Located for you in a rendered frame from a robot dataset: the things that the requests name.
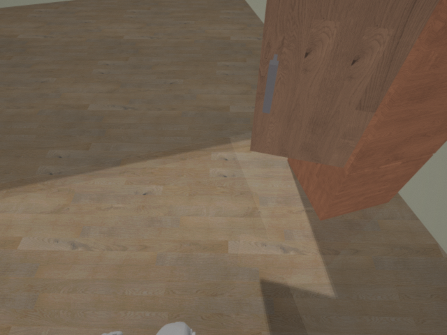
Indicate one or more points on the handle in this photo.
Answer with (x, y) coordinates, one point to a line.
(269, 90)

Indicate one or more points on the cupboard door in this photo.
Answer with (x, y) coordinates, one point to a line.
(337, 60)

